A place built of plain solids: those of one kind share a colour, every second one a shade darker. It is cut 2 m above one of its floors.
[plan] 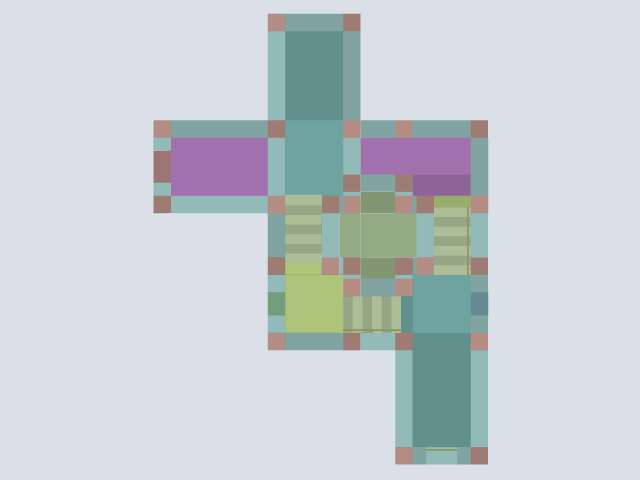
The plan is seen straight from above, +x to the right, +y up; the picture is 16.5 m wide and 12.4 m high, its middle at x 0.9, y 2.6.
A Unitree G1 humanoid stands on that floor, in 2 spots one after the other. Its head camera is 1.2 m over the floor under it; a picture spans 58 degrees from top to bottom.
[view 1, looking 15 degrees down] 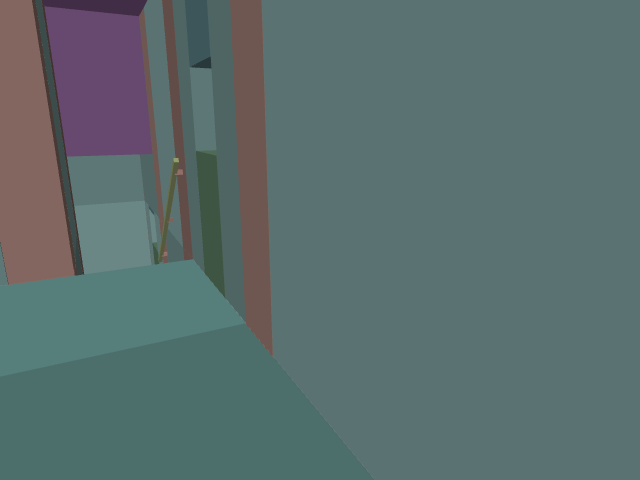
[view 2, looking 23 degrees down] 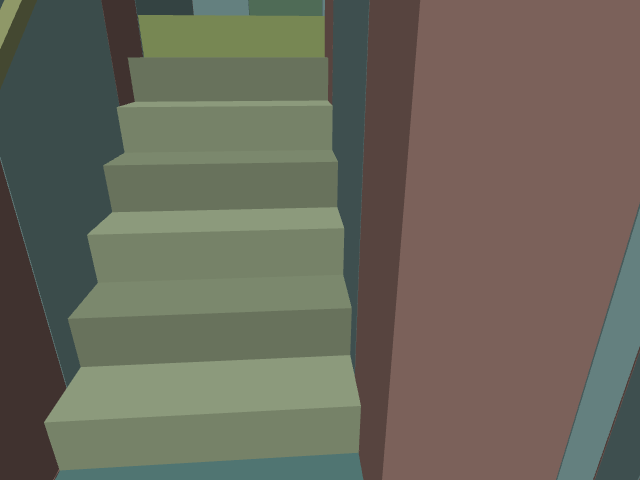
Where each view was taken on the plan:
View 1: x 4.04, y -2.20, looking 62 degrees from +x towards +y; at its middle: wall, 1.66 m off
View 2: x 4.02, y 0.95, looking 176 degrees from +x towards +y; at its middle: tread_slab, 1.66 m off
